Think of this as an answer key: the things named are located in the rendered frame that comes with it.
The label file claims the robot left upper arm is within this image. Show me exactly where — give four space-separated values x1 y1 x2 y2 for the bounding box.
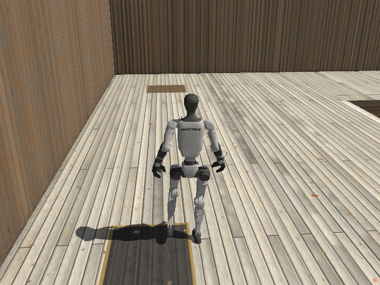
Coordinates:
161 119 179 152

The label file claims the right robot forearm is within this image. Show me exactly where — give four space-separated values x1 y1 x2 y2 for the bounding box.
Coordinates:
214 143 224 164

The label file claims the left robot hand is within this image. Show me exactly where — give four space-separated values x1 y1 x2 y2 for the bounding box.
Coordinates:
152 164 166 178

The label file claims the right robot thigh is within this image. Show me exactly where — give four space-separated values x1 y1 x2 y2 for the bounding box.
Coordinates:
194 166 210 208

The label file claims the left robot forearm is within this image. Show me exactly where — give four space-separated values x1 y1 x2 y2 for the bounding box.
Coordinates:
154 143 167 167

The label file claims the left robot shin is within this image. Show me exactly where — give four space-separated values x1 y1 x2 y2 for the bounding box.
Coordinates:
167 188 176 228

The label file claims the right robot hand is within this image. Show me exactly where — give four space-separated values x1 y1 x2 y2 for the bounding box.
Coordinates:
211 161 226 173

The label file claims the robot right upper arm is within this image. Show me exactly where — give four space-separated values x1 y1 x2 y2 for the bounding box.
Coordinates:
203 119 220 152

